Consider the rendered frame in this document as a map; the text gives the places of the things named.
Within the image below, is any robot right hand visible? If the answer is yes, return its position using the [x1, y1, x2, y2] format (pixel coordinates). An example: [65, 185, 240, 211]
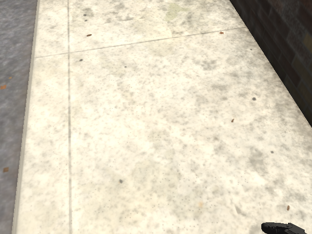
[261, 222, 307, 234]

